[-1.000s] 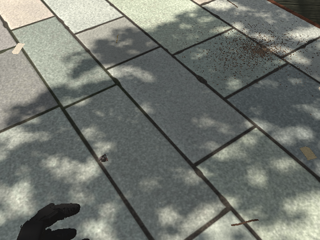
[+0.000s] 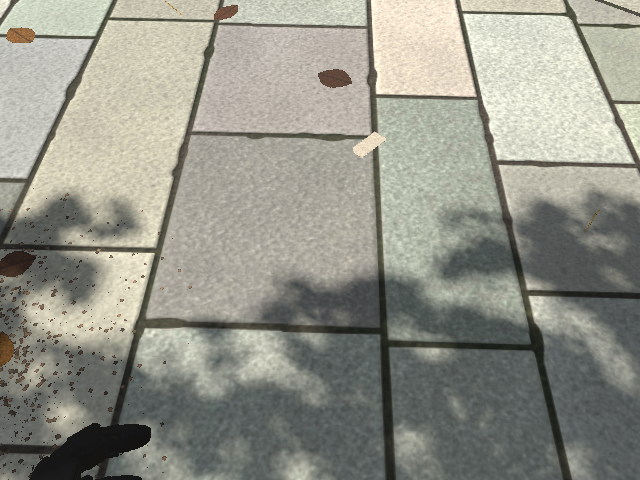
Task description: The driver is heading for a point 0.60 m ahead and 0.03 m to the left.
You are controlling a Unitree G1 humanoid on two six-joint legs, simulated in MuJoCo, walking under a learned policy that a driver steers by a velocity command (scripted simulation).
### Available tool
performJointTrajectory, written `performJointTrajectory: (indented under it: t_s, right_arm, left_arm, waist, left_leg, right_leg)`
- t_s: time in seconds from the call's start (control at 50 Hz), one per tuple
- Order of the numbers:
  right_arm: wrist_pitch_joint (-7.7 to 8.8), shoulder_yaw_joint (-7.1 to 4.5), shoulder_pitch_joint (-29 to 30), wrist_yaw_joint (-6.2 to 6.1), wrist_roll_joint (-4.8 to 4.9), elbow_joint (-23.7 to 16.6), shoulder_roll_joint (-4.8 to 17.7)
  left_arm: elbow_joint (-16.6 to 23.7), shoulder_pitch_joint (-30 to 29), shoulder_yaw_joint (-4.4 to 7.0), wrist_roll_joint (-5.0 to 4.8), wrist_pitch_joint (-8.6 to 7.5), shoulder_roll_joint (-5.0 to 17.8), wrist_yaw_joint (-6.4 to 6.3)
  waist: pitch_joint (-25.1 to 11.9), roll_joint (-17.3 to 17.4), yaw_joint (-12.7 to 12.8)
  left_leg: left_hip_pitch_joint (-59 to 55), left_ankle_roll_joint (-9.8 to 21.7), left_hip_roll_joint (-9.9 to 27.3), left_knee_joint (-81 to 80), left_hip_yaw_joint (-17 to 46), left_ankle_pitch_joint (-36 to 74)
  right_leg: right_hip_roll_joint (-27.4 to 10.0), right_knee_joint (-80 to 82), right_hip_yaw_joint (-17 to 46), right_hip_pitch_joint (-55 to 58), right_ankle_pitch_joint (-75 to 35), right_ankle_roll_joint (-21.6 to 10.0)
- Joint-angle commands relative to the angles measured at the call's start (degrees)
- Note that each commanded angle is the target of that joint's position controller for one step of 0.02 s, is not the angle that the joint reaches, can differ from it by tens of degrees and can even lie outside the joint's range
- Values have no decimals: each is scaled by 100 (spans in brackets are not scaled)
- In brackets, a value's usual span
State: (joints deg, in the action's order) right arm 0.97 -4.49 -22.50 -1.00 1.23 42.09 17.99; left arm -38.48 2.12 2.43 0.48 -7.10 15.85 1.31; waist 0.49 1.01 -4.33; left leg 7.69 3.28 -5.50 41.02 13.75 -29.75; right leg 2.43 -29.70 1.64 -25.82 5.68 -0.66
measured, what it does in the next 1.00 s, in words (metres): walks ahead: left foot, then right foot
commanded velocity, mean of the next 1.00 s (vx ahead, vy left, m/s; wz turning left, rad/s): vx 0.45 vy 0.00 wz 0.20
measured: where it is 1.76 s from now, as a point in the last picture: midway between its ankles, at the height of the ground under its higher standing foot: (245, 421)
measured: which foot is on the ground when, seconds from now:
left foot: up 0.00-0.44, down 0.46-0.98, up 1.00-1.00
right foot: down 0.00-0.48, up 0.50-0.94, down 0.96-1.00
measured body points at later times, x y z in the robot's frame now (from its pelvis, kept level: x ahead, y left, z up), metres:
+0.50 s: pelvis +0.26 +0.06 +0.00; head +0.29 +0.08 +0.45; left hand +0.18 +0.34 -0.13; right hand +0.54 -0.11 -0.06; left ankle +0.34 +0.18 -0.72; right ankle +0.11 -0.12 -0.70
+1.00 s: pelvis +0.51 +0.10 +0.00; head +0.55 +0.10 +0.45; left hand +0.67 +0.37 -0.09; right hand +0.59 -0.17 -0.13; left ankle +0.34 +0.18 -0.71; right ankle +0.66 +0.03 -0.72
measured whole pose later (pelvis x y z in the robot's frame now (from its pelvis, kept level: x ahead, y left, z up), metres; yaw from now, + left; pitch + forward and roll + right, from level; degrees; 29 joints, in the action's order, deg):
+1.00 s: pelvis +0.51 +0.10 +0.00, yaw +9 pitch +2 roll +2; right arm 2.5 -2.9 -17.8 -0.7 -0.3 49.3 16.4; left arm -44.1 3.6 1.5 1.4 -4.6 14.9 2.5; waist 2.1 -1.3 -2.7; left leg 3.5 0.2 -1.2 33.8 -4.3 -27.1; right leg -0.4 -29.0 -0.8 -28.2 1.8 -2.5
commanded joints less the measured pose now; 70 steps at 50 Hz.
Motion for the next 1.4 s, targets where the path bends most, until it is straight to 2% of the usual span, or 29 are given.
performJointTrajectory:
  t_s: [0.02, 0.04, 0.08, 0.14, 0.28, 0.38, 0.42, 0.46, 0.48, 0.5, 0.52, 0.54, 0.6, 0.7, 0.8, 0.9, 0.96, 0.98, 1.0, 1.02, 1.04, 1.08, 1.1, 1.14, 1.2, 1.28, 1.3, 1.34, 1.4]
  right_arm:
    - [140, -29, -439, -19, 139, -513, 655]
    - [108, -108, 199, -10, 85, -584, 899]
    - [81, -123, 643, 8, -21, -692, 735]
    - [8, -75, 609, 81, 56, -744, 364]
    - [98, 85, 1440, 213, -16, -962, 42]
    - [179, 116, 2226, 350, -3, -1230, 103]
    - [181, 43, 2092, 364, -44, -1245, 277]
    - [157, -204, 731, 304, -74, -831, 697]
    - [105, -349, -248, 209, -80, -628, 1120]
    - [110, -384, -259, 186, -81, -594, 1620]
    - [160, -238, -286, 214, -64, -667, 1070]
    - [217, -156, 9, 233, -87, -613, 886]
    - [307, -28, 807, 257, -160, -616, 458]
    - [506, -76, 846, 196, -194, -317, 507]
    - [475, -49, 743, 91, -179, -30, 578]
    - [280, -79, 439, 30, -86, 348, 762]
    - [176, -71, 564, -19, -57, 435, 746]
    - [222, 26, 212, -21, -228, 356, 515]
    - [247, 237, -621, 69, -256, 499, -74]
    - [213, 144, -511, 110, -112, 694, 330]
    - [156, 66, 47, 107, 38, 528, 602]
    - [-36, 47, 583, -35, -38, 458, 504]
    - [-148, 50, 533, -82, -71, 473, 427]
    - [-257, 98, 325, -162, -104, 609, 200]
    - [-279, 110, 253, -160, -148, 781, 149]
    - [-263, 94, 597, -127, -330, 714, 322]
    - [-246, 2, 826, -148, -242, 768, 694]
    - [-107, 100, 1058, -132, -256, 818, 281]
    - [63, 136, 1050, -101, -207, 944, 186]
  left_arm:
    - [6, 1686, 401, -74, 40, 1067, -15]
    - [42, 1464, 319, -76, 82, 774, -49]
    - [5, 1062, 242, 5, 132, 600, -71]
    - [-134, 1004, 233, -6, 73, 547, -93]
    - [-486, 1198, 321, -63, 97, 904, -78]
    - [-839, 1689, 376, -231, 231, 1175, -73]
    - [-927, 1693, 400, -277, 304, 1301, -93]
    - [-975, 1659, 339, -269, 363, 1238, -140]
    - [-837, 1676, 202, -99, 337, 959, -161]
    - [-663, 2307, -37, -11, 232, 244, -88]
    - [-768, 1886, 98, -171, 125, 821, -46]
    - [-548, 1361, 166, -331, 67, 1019, -21]
    - [-587, 1255, 170, -149, 99, 869, -67]
    - [-636, 1149, 114, -165, 396, 529, -81]
    - [-385, 321, 31, -41, 295, 312, 14]
    - [-221, 41, 35, -17, 226, 420, 182]
    - [-529, 1070, 220, 77, 192, 850, 137]
    - [-573, 1491, 305, 153, 209, 1307, 65]
    - [-623, 1582, 223, 195, 285, 1196, 13]
    - [-638, 1698, 120, 53, 348, 758, 25]
    - [-581, 1259, 104, -35, 384, 729, 34]
    - [-524, 520, 29, -25, 433, 490, -3]
    - [-533, 298, 36, 34, 467, 498, -21]
    - [-543, 48, 68, 130, 519, 539, -45]
    - [-651, 8, 79, 69, 547, 556, -106]
    - [-893, 178, -35, 56, 608, 292, -110]
    - [-887, 353, 0, 48, 632, 324, -121]
    - [-973, 306, 4, 67, 650, 346, -183]
    - [-1180, 494, 10, 58, 669, 344, -230]
  waist:
    - [-1385, -1349, 759]
    - [-705, -846, 901]
    - [-75, -460, 714]
    - [43, -744, 545]
    - [205, -416, 719]
    - [448, -440, 857]
    - [275, -580, 630]
    - [-584, -547, -153]
    - [-1304, -28, -535]
    - [-2053, 1458, 41]
    - [-2194, 783, -286]
    - [-1289, 678, -241]
    - [-437, 371, 339]
    - [11, 218, 487]
    - [328, 133, 268]
    - [85, 292, 224]
    - [-552, 160, 815]
    - [-1324, -470, 767]
    - [-2219, -1524, 496]
    - [-2687, -994, 733]
    - [-1954, -766, 745]
    - [-882, -368, 524]
    - [-681, -583, 342]
    - [-587, -879, 213]
    - [-818, -811, 188]
    - [-171, -415, 253]
    - [119, 304, 580]
    - [195, 535, 575]
    - [67, 391, 568]
  left_leg:
    - [3689, -202, 410, 3231, -177, -251]
    - [3793, -249, 578, 3316, -352, 298]
    - [3494, -311, 906, 2951, -521, 933]
    - [3146, -331, 1133, 2562, -732, 1191]
    - [3015, -348, 1098, 505, -1003, 2719]
    - [2723, -115, 906, -612, -1336, 2605]
    - [2253, 80, 698, -868, -1522, 2144]
    - [97, 374, 329, -1268, -1779, 2476]
    - [-1699, 662, 1166, -1024, -689, 2725]
    - [-3146, 1609, 2603, -1663, 2261, 1538]
    - [-3023, 1589, 2689, -2149, 2776, 1116]
    - [-2375, 1360, 2476, -2245, 1864, 1540]
    - [-553, 1103, 1885, -2642, 446, 2994]
    - [102, 1105, 1854, -3354, -560, 3214]
    - [261, 739, 1488, -3282, -1582, 4356]
    - [-677, 587, 1765, -2514, -1473, 5204]
    - [-839, 186, 1398, -928, -1586, 5852]
    - [96, -120, 1030, 336, -1737, 4297]
    - [1716, -544, 295, 2287, -1514, -301]
    - [1804, -605, 353, 2810, -677, -1159]
    - [2161, -603, 587, 2883, -699, -977]
    - [2214, -648, 912, 2211, -886, -414]
    - [1747, -667, 1012, 1663, -917, -177]
    - [1033, -708, 893, 799, -1146, 59]
    - [264, -601, 858, -246, -1254, 1325]
    - [-42, -205, 1173, -1683, -897, 1763]
    - [855, -54, 1165, -1824, -827, 576]
    - [1540, -181, 1080, -2193, -837, 127]
    - [1173, -325, 1010, -2025, -939, 1162]
  right_leg:
    - [-2603, 1233, 4240, 4331, 2648, -1284]
    - [-2341, 1293, 3248, 3655, 2373, -1032]
    - [-1902, 1516, 2067, 2558, 999, -912]
    - [-1664, 1892, 1094, 2024, 228, -927]
    - [-1551, 2167, -195, 2095, -951, -990]
    - [-1831, 2067, -380, 2663, -1260, -900]
    - [-1901, 1580, -488, 2960, -2552, -795]
    - [-1568, -106, -916, 2490, -3762, -503]
    - [-1317, -1802, -1014, 1178, -2083, -265]
    - [-267, -3766, -652, -884, 2499, 61]
    - [-374, -4427, 284, -1398, 2844, 7]
    - [-607, -4481, 226, -1823, 2397, -64]
    - [-1103, -3680, 189, -1136, 1263, -16]
    - [-1139, -2894, 311, -1210, 335, 226]
    - [-788, -981, -24, -760, -1228, 180]
    - [-485, -120, -146, -444, -974, -72]
    - [-207, 534, -310, 998, -1667, -401]
    - [-1095, -86, 499, 2608, -4465, -776]
    - [-2496, -178, 2237, 4312, -5670, -1995]
    - [-2455, 51, 2546, 4187, -4864, -2118]
    - [-2220, 355, 2060, 3544, -3852, -1890]
    - [-1865, 895, 1558, 2078, -2036, -1486]
    - [-1686, 1157, 1359, 1377, -1287, -1332]
    - [-1447, 1421, 1025, 706, -712, -1247]
    - [-1364, 1497, 798, 515, 220, -1137]
    - [-811, 1336, 502, -27, 2659, -285]
    - [-446, 1154, 126, 424, 2246, -89]
    - [-384, 677, -10, 1291, 1320, -18]
    - [-417, 543, -25, 1411, 624, -127]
